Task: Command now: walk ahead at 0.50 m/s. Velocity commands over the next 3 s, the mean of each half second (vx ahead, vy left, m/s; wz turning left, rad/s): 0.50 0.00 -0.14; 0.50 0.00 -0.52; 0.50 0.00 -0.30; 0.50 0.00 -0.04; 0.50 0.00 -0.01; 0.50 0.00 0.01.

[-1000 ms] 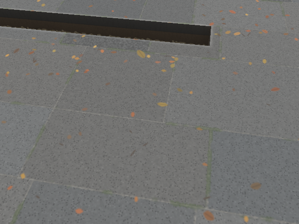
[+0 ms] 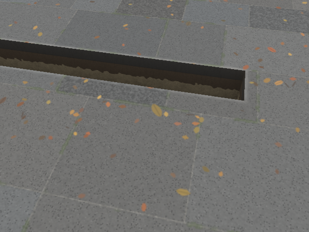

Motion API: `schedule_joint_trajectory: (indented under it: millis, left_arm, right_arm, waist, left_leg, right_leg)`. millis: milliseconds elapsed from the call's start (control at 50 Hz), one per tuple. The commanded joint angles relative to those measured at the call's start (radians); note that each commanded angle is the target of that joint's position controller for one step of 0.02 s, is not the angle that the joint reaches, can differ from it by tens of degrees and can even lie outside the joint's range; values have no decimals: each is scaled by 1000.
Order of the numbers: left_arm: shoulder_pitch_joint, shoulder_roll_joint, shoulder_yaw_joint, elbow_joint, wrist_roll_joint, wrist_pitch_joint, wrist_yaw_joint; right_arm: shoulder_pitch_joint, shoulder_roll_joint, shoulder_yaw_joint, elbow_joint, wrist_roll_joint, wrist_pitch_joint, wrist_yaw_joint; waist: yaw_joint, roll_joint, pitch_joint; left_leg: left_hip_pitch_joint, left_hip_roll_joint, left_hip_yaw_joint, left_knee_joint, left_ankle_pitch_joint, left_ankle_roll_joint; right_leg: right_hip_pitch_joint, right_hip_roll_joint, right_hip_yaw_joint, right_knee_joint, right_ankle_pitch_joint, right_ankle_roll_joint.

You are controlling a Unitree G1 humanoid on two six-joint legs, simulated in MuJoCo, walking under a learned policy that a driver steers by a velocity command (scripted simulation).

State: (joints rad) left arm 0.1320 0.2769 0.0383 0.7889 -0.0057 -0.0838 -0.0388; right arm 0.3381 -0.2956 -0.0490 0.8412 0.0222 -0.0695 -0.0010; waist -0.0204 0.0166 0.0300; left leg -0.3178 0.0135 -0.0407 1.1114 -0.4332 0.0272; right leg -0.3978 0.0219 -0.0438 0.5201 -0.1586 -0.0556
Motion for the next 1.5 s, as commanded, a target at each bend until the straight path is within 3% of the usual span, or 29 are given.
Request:
schedule_joint_trajectory:
  millis: [20,100,220,300,360,400,420,440,460,480,540,620,700,860,920,940,960,980,1000,1020,1040,1080,1220,1320,1400,1440,1460,1480,1500]
  left_arm:
    - [81,112,29,-25,19,-9,6]
    - [91,132,37,1,7,-24,12]
    - [168,165,44,45,-4,-10,32]
    - [252,175,48,86,-17,11,37]
    - [243,194,59,92,-20,26,47]
    - [219,180,54,86,-17,32,49]
    - [211,124,33,65,0,30,47]
    - [331,12,2,39,-2,13,45]
    - [316,75,14,50,-23,0,43]
    - [239,154,39,30,-44,-3,42]
    - [175,125,51,17,-26,21,48]
    - [161,65,48,-9,-23,62,46]
    - [75,51,43,-45,-17,59,27]
    - [-117,59,38,-148,-14,58,-17]
    - [111,136,87,-107,-17,71,-12]
    - [288,208,126,-59,-21,78,6]
    - [304,335,149,-51,-32,80,22]
    - [304,303,126,-99,-23,58,11]
    - [278,222,103,-91,-16,42,5]
    - [239,191,94,-91,-17,31,5]
    - [165,157,84,-102,-17,27,8]
    - [94,114,66,-132,6,27,19]
    - [190,142,68,-84,-3,20,57]
    - [272,148,66,-31,-9,29,58]
    - [301,157,73,-2,-10,42,64]
    - [272,162,72,-4,-11,47,63]
    - [258,140,60,-19,-3,48,61]
    - [365,62,37,-29,4,39,57]
    - [406,45,24,-17,-8,24,50]
  right_arm:
    - [-48,-114,-31,-96,-8,-24,-4]
    - [-68,-63,-22,-101,-16,7,-8]
    - [-262,-30,-6,-143,-15,-7,7]
    - [-383,-39,-5,-185,-8,-22,27]
    - [-355,-77,-17,-183,-8,-36,36]
    - [-176,-131,-46,-131,-12,-42,26]
    - [-6,-189,-67,-99,-29,-43,16]
    - [84,-284,-92,-80,-40,-29,10]
    - [96,-199,-70,-78,-31,-24,12]
    - [24,-141,-51,-85,-25,-25,10]
    - [-136,-53,-25,-84,-32,-35,12]
    - [-167,-79,-40,-56,-38,-53,7]
    - [-146,-111,-51,-30,-38,-46,-6]
    - [-62,-178,-76,14,-3,1,-13]
    - [-108,-206,-83,1,18,25,-16]
    - [-100,-182,-71,-4,8,25,-18]
    - [-34,-46,-30,-56,-43,7,-11]
    - [-69,-55,-18,-79,-18,-36,-1]
    - [-181,-129,-37,-107,25,-62,9]
    - [-200,-120,-34,-114,26,-78,8]
    - [-198,-117,-37,-100,1,-83,-1]
    - [-164,-131,-49,-85,-17,-60,-1]
    - [-305,-44,-18,-117,-27,-28,9]
    - [-424,-49,-12,-162,-13,-38,33]
    - [-399,-74,-21,-175,-19,-47,50]
    - [-260,-111,-44,-141,-19,-49,49]
    - [-91,-154,-63,-101,-28,-48,46]
    - [67,-231,-84,-77,-38,-45,44]
    - [113,-192,-75,-47,-13,-35,53]
  waist:
    - [38,-98,-82]
    - [12,-86,-40]
    - [74,-69,11]
    - [107,-67,44]
    - [66,-92,25]
    - [-33,-88,-79]
    - [-105,-36,-226]
    - [-73,217,-379]
    - [-93,250,-412]
    - [-89,169,-249]
    - [-6,114,-60]
    - [32,71,-8]
    - [13,43,16]
    - [-34,32,62]
    - [111,53,-82]
    - [191,5,-172]
    - [103,-271,-221]
    - [115,-220,-397]
    - [147,-116,-285]
    - [116,-84,-191]
    - [72,-28,-131]
    - [15,-65,-97]
    - [61,-75,-22]
    - [111,-85,36]
    - [87,-112,35]
    - [6,-106,-45]
    - [-68,-76,-172]
    - [-71,109,-351]
    - [-71,304,-417]
  left_leg:
    - [-334,115,-44,41,125,2]
    - [-322,134,-26,-88,206,-33]
    - [-307,99,17,-443,506,-45]
    - [-294,63,11,-568,496,-41]
    - [-212,44,-2,-626,412,-17]
    - [64,13,34,-669,379,23]
    - [351,129,-65,-614,393,77]
    - [723,382,-465,-665,241,214]
    - [707,413,-659,-784,75,242]
    - [581,382,-517,-810,21,196]
    - [255,275,-217,-909,198,140]
    - [158,267,-42,-986,369,158]
    - [195,241,105,-1001,449,144]
    - [402,291,233,-898,673,104]
    - [379,251,291,-534,1095,59]
    - [199,209,301,-266,928,13]
    - [-250,47,278,112,79,-57]
    - [-416,-54,11,287,-195,-59]
    - [-512,3,-40,292,-114,-34]
    - [-507,46,-36,217,-32,-11]
    - [-446,83,-41,127,31,-11]
    - [-322,114,-44,35,110,-25]
    - [-273,79,12,-389,469,-82]
    - [-273,47,10,-561,569,-46]
    - [-287,38,12,-613,421,12]
    - [-72,-14,66,-644,384,56]
    - [193,39,15,-599,429,102]
    - [594,263,-339,-594,324,240]
    - [718,372,-712,-792,47,311]
  right_leg:
    - [331,-271,380,-293,41,-173]
    - [238,-252,263,-380,149,-198]
    - [263,-199,122,-405,184,-148]
    - [340,-236,169,-349,169,-147]
    - [391,-270,221,-271,210,-122]
    - [349,-210,190,-80,374,-83]
    - [200,-148,148,175,254,-47]
    - [-181,9,53,548,-176,30]
    - [-302,-1,163,709,-426,34]
    - [-372,-53,175,763,-363,25]
    - [-279,-153,152,661,-172,29]
    - [-258,-172,148,587,-62,50]
    - [-274,-162,122,369,135,56]
    - [-249,-105,-6,124,67,-12]
    - [82,18,-93,77,-16,-84]
    - [378,21,-26,31,24,-127]
    - [694,-236,467,-26,-46,-279]
    - [806,-365,882,-204,-217,-396]
    - [749,-344,769,-245,-168,-332]
    - [626,-302,636,-235,-112,-294]
    - [488,-258,537,-234,-25,-259]
    - [324,-216,434,-266,132,-241]
    - [208,-142,229,-318,251,-186]
    - [283,-193,264,-297,124,-169]
    - [430,-249,298,-206,258,-144]
    - [422,-207,260,-51,544,-112]
    - [316,-146,214,160,539,-80]
    - [-23,-8,144,543,186,-6]
    - [-250,79,173,762,-407,24]
